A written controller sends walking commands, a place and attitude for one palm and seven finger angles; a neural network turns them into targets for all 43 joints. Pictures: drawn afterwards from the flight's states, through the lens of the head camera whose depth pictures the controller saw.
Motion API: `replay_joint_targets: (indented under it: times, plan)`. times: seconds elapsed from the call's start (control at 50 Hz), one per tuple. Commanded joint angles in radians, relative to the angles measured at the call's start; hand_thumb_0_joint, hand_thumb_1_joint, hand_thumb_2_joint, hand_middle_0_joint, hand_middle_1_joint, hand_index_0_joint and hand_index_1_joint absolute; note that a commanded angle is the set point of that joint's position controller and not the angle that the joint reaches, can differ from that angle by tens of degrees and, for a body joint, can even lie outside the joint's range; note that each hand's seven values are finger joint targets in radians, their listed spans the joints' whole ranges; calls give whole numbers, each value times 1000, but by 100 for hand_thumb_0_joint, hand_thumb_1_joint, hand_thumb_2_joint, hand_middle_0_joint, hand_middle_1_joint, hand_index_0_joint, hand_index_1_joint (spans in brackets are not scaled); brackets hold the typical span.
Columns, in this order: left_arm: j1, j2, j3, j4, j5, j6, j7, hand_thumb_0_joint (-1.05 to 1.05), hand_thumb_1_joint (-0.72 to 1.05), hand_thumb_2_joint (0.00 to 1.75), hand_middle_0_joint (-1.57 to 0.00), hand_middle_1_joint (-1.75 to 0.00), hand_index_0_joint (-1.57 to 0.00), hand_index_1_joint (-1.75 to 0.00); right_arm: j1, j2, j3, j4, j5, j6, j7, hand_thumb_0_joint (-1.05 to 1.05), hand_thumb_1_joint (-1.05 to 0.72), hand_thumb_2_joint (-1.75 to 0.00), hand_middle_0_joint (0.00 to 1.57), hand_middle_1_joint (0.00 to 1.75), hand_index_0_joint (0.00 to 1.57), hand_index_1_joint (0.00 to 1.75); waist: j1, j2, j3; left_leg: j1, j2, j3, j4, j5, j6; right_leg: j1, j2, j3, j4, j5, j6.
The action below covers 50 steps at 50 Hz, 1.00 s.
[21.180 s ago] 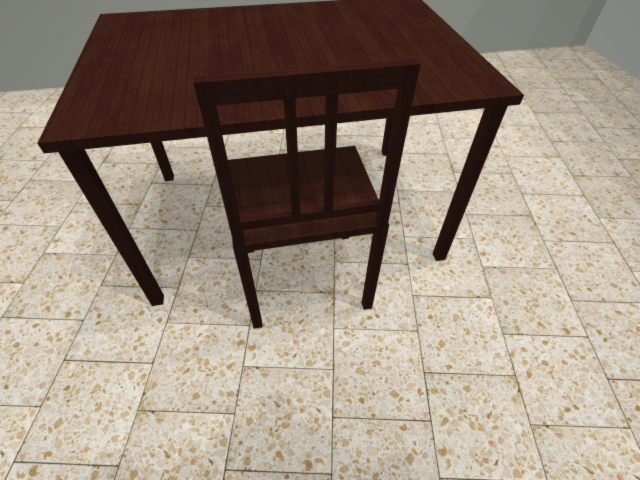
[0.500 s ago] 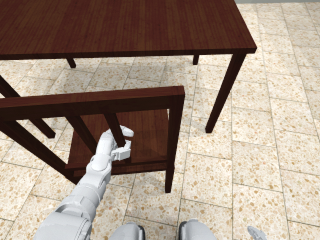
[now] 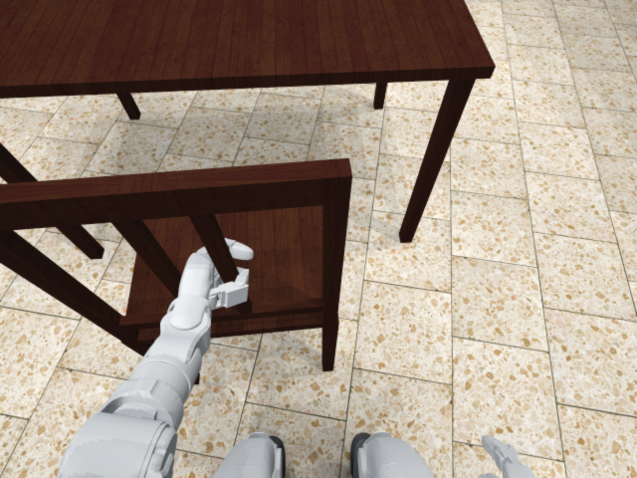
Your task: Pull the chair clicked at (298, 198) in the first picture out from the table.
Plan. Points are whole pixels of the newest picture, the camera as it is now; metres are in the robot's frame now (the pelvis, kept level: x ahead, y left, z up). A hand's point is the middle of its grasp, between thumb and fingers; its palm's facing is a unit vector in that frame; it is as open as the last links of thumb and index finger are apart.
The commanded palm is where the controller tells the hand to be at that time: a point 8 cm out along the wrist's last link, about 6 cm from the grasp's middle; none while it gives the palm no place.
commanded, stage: step backward, pulling the chair out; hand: left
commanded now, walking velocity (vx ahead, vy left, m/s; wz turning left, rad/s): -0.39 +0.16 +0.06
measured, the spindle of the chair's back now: (169, 275) +0.38 +0.23 -0.06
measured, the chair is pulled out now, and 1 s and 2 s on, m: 0.28 0.46 0.65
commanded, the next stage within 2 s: stop walking, hand still on the chair in 1.22 s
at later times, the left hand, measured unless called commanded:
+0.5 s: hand (234, 337) +0.29 +0.12 -0.06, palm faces -0.05 -0.98 -0.17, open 5.5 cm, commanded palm +0.28 +0.17 -0.05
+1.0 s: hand (225, 421) +0.19 +0.12 -0.06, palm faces -0.05 -0.98 -0.18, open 5.5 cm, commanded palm +0.18 +0.17 -0.05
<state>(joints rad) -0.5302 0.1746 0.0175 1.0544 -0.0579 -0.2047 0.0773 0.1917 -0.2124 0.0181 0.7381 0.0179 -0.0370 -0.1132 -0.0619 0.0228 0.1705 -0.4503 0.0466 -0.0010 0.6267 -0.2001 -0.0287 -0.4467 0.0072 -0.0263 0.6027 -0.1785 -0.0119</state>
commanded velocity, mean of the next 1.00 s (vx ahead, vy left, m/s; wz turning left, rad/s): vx -0.38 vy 0.00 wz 0.04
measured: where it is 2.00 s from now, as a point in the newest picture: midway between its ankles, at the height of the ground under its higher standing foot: outside the picture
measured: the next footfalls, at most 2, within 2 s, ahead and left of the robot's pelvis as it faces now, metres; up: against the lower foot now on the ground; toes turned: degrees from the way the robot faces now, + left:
left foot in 0.16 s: +0.01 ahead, +0.14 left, +0.00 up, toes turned +0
right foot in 0.32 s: +0.04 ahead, -0.11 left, +0.00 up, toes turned -2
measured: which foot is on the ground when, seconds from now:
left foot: down 0.00-0.00, up 0.02-0.14, down 0.16-0.90, up 0.92-1.00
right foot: down 0.00-0.20, up 0.22-0.30, down 0.32-0.64, up 0.66-0.82, down 0.84-1.00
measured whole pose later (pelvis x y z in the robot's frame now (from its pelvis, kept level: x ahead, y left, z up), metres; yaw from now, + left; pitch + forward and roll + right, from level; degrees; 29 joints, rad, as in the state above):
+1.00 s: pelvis -0.18 +0.01 +0.01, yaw -2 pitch +1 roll -1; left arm -0.51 0.18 0.06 1.07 -0.05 -0.19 0.07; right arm 0.18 -0.24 0.02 0.76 0.02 -0.04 -0.12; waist -0.08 0.04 0.17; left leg -0.47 0.02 -0.05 0.77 -0.38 -0.04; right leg -0.36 0.00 -0.01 0.57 -0.22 0.00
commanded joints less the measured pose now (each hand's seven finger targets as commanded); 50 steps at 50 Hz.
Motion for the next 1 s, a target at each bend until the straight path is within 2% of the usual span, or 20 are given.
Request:
replay_joint_targets:
  times: [0.0, 0.06, 0.12, 0.16, 0.22, 0.28, 0.32, 0.38, 0.46, 0.52, 0.56, 0.6, 0.64, 0.7, 0.74, 0.78, 0.84, 0.88, 0.92, 0.98]
  plan:
    - [-245, 220, 27, -196, 34, -70, 24, 0, 90, 90, -50, -145, -50, -145, 58, -163, -67, -84, 18, -29, -24, 0, -90, -90, 20, 30, 20, 30, 28, -99, -532, 119, -35, -30, 189, -259, -15, 221, -365, 318, -264, 207, -122]
    - [-241, 178, 25, -192, 43, -36, 20, 0, 90, 90, -50, -145, -50, -145, 51, -147, -40, -76, 8, -30, -21, 0, -90, -90, 20, 30, 20, 30, 30, -152, -527, 66, -29, -91, 199, -314, -7, 303, -371, 242, -222, 320, -131]
    - [-261, 161, 9, -219, 34, -15, 19, 0, 90, 90, -50, -145, -50, -145, 70, -166, -29, -61, 8, -25, -34, 0, -90, -90, 20, 30, 20, 30, 9, -128, -509, 175, -7, -51, -124, -127, 2, 306, -272, 120, -152, 357, -52]
    - [-294, 116, -29, -259, 31, -20, 12, 0, 90, 90, -50, -145, -50, -145, 58, -200, -49, -89, 6, -13, -39, 0, -90, -90, 20, 30, 20, 30, 19, 23, -495, 205, 119, -143, -216, 229, 62, 253, -117, 44, -55, 223, 35]
    - [-387, 60, -66, -321, 30, -32, 2, 0, 90, 90, -50, -145, -50, -145, 18, -155, -38, -123, -14, 6, -27, 0, -90, -90, 20, 30, 20, 30, 30, 262, -483, 167, 238, -211, -264, 317, 134, 189, -62, 19, 187, -141, 21]
    - [-369, 58, -51, -240, 42, -48, 8, 0, 90, 90, -50, -145, -50, -145, 84, -166, -59, -78, -11, -8, -9, 0, -90, -90, 20, 30, 20, 30, 20, 95, -499, 357, 232, -181, -84, 705, 120, 172, -72, 42, 14, 66, 3]
    - [-377, 70, -52, -202, 57, -57, 4, 0, 90, 90, -50, -145, -50, -145, 70, -172, -64, -62, -11, -16, -4, 0, -90, -90, 20, 30, 20, 30, 17, 108, -471, 293, 202, -148, -76, 637, 75, 225, -98, 51, -33, 197, -4]
    - [-341, 151, -3, -208, 50, -78, 15, 0, 90, 90, -50, -145, -50, -145, 89, -169, -73, -59, 4, -10, -19, 0, -90, -90, 20, 30, 20, 30, 0, 34, -611, 269, 137, -73, -39, 490, 24, 363, -163, 112, -56, 559, -19]
    - [-271, 197, 17, -182, 35, -60, 12, 0, 90, 90, -50, -145, -50, -145, 37, -151, -58, -86, 14, -9, -30, 0, -90, -90, 20, 30, 20, 30, 29, -127, -533, 119, -20, -39, 160, -262, -11, 276, -346, 255, -236, 339, -97]
    - [-247, 167, 17, -172, 39, -28, 11, 0, 90, 90, -50, -145, -50, -145, 48, -153, -37, -70, 7, -15, -30, 0, -90, -90, 20, 30, 20, 30, 25, -173, -510, 120, -17, -80, 106, -268, -4, 280, -333, 189, -223, 289, -104]
    - [-262, 144, -2, -192, 33, -23, 10, 0, 90, 90, -50, -145, -50, -145, 59, -160, -28, -62, 6, -19, -35, 0, -90, -90, 20, 30, 20, 30, 9, -150, -501, 195, 8, -51, -124, -107, 9, 269, -248, 105, -167, 251, -40]
    - [-279, 124, -27, -231, 20, -34, 8, 0, 90, 90, -50, -145, -50, -145, 21, -201, -46, -91, 5, -12, -36, 0, -90, -90, 20, 30, 20, 30, 21, 136, -442, 177, 176, -194, -299, 136, 93, 195, -88, 27, 19, -7, 30]
    - [-367, 58, -66, -290, 23, -41, -2, 0, 90, 90, -50, -145, -50, -145, -6, -156, -36, -126, -12, -4, -16, 0, -90, -90, 20, 30, 20, 30, 33, 282, -436, 105, 290, -315, -348, 78, 170, 162, -40, 30, 263, -258, 11]
    - [-371, 89, -24, -223, 28, -49, 7, 0, 90, 90, -50, -145, -50, -145, 79, -168, -58, -69, -14, -23, -9, 0, -90, -90, 20, 30, 20, 30, 19, 88, -497, 398, 291, -263, -144, 653, 177, 88, -34, 39, 111, -222, 14]
    - [-390, 71, -46, -206, 47, -64, 3, 0, 90, 90, -50, -145, -50, -145, 98, -175, -65, -47, -16, -38, 6, 0, -90, -90, 20, 30, 20, 30, 3, 183, -504, 478, 266, -223, -103, 737, 147, 107, -37, 41, -14, -144, 11]
    - [-382, 88, -38, -190, 56, -77, -1, 0, 90, 90, -50, -145, -50, -145, 96, -173, -64, -37, -17, -45, 12, 0, -90, -90, 20, 30, 20, 30, 6, 224, -500, 440, 241, -198, -86, 681, 128, 162, -45, 48, -81, -31, 3]
    - [-345, 150, -10, -204, 59, -83, -5, 0, 90, 90, -50, -145, -50, -145, 70, -170, -63, -46, -8, -41, 4, 0, -90, -90, 20, 30, 20, 30, 10, 120, -498, 271, 168, -107, -78, 453, 66, 296, -109, 77, -126, 303, 1]
    - [-307, 240, 48, -194, 44, -76, 10, 0, 90, 90, -50, -145, -50, -145, 54, -160, -73, -64, 13, -37, -17, 0, -90, -90, 20, 30, 20, 30, 8, -120, -572, 182, 47, -7, 64, 123, -2, 387, -254, 205, -152, 543, -45]
    - [-262, 250, 47, -174, 37, -47, 7, 0, 90, 90, -50, -145, -50, -145, -8, -160, -57, -83, 11, -31, -23, 0, -90, -90, 20, 30, 20, 30, 43, -103, -500, 64, -29, -66, 253, -270, -19, 307, -390, 290, -204, 494, -140]
    - [-241, 199, 50, -175, 44, -18, 9, 0, 90, 90, -50, -145, -50, -145, 15, -148, -32, -62, 0, -34, -26, 0, -90, -90, 20, 30, 20, 30, 37, -152, -508, 45, -17, -105, 169, -273, -20, 393, -362, 185, -129, 615, -133]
